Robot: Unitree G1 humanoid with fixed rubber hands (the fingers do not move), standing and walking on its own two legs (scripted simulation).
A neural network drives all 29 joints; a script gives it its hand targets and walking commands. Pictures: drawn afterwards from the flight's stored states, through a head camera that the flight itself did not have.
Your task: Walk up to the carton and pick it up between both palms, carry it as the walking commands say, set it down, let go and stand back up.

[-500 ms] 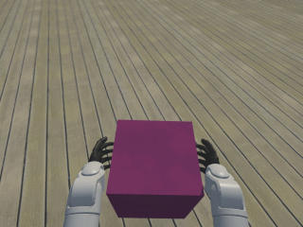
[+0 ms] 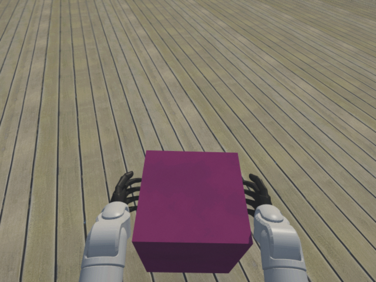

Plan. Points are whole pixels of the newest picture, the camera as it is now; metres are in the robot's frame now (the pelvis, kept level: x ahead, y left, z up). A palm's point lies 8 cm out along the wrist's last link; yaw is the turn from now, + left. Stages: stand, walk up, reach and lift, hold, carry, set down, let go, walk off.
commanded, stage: carry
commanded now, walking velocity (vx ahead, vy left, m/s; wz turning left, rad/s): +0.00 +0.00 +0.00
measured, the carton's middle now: (189, 215) +0.29 +0.00 -0.04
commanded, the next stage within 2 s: hold in 0.16 s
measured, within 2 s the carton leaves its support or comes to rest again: neither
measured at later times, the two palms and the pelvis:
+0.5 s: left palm (113, 223) +0.23 +0.15 +0.04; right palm (261, 222) +0.24 -0.14 +0.04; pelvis -0.03 +0.00 +0.01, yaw +0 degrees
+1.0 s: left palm (117, 206) +0.27 +0.15 +0.05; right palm (260, 204) +0.27 -0.15 +0.05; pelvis -0.04 -0.01 +0.00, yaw +1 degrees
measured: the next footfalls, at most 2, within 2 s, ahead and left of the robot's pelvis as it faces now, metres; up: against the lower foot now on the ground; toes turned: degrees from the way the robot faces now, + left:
none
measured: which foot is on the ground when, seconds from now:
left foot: down 0.00-1.00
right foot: down 0.00-1.00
